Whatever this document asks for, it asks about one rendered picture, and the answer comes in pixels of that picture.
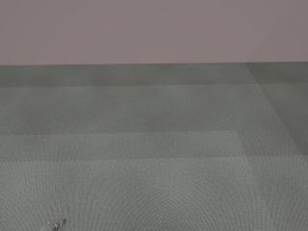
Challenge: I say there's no robot left hand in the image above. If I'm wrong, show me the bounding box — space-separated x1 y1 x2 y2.
39 218 66 231

